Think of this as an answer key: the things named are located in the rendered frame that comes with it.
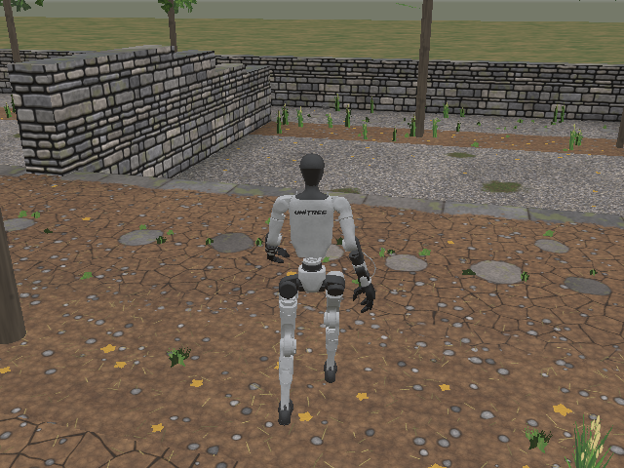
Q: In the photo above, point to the right robot foot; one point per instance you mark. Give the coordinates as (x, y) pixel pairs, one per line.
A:
(330, 374)

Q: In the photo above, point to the robot left hand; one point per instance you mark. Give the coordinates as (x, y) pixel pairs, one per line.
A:
(281, 252)

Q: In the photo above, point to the left robot upper arm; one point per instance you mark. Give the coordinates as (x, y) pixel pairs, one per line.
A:
(280, 206)

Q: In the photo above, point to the right robot thigh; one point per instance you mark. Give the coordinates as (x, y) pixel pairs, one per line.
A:
(335, 285)

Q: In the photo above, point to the robot right forearm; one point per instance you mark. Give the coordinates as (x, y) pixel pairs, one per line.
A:
(359, 265)

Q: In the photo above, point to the right robot upper arm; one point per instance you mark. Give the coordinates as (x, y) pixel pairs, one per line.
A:
(342, 206)

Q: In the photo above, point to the robot left forearm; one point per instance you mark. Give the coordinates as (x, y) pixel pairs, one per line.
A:
(271, 250)

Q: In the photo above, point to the robot right hand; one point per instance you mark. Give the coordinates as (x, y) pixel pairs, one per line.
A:
(370, 296)

